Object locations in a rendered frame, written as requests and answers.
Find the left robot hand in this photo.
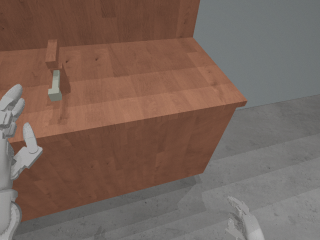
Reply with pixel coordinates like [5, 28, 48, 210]
[0, 84, 43, 191]

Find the robot left forearm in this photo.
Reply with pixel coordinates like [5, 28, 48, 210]
[0, 189, 22, 240]

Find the counter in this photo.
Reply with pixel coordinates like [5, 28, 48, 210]
[0, 0, 248, 222]

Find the right robot hand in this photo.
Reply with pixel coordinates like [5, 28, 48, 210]
[225, 195, 265, 240]

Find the tap lever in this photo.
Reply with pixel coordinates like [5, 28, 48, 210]
[48, 70, 62, 102]

